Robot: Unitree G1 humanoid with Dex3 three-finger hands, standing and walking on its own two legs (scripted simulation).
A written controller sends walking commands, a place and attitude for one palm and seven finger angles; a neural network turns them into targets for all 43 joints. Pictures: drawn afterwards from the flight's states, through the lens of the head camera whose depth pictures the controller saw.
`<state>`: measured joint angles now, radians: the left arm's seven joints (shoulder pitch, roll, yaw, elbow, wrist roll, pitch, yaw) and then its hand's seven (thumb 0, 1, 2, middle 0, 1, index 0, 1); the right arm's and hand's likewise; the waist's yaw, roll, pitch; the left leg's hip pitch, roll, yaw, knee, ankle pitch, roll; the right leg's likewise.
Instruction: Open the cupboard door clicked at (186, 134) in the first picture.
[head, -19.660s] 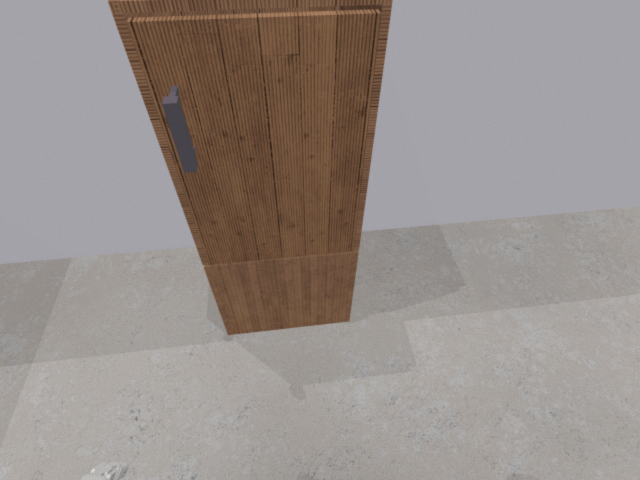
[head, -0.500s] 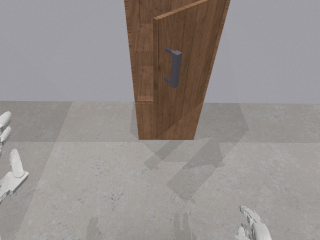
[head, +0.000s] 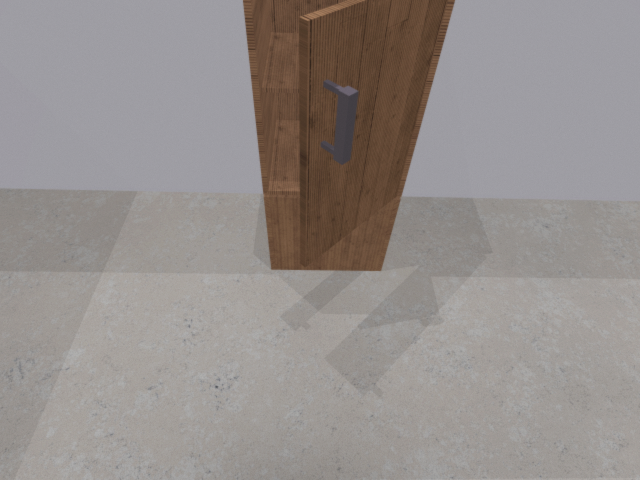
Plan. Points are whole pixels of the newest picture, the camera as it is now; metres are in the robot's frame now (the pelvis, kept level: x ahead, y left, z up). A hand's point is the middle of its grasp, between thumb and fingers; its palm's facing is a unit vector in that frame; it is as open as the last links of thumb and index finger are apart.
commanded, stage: let the arm hang, fingers relaxed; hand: left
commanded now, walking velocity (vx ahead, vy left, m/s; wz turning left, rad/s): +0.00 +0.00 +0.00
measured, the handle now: (336, 122) +0.66 +0.01 +0.08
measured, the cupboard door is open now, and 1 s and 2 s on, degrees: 44 44 44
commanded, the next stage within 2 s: look to check the result in 0.76 s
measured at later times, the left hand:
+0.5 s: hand out of the picture +0.00 +0.16 -0.17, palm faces +0.06 -0.98 -0.19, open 7.4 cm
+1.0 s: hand out of the picture +0.02 +0.16 -0.17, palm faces +0.04 -0.98 -0.19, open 7.4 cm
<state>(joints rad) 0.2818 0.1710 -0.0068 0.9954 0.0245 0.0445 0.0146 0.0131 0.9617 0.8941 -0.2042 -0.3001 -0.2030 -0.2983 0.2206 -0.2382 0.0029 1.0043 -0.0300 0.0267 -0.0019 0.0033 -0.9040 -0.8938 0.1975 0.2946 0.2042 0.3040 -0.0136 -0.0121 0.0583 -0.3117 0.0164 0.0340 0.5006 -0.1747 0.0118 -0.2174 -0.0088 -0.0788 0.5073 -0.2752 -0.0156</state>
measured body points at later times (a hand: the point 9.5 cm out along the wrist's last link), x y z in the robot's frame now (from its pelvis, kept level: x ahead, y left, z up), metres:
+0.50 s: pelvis +0.01 +0.00 +0.00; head +0.02 -0.01 +0.45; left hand +0.00 +0.21 -0.15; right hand -0.01 -0.19 -0.17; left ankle +0.06 +0.11 -0.74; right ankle +0.00 -0.11 -0.74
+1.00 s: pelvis +0.03 -0.01 +0.01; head +0.05 -0.01 +0.46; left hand +0.01 +0.22 -0.15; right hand +0.03 -0.22 -0.16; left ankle +0.06 +0.11 -0.74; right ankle +0.00 -0.11 -0.74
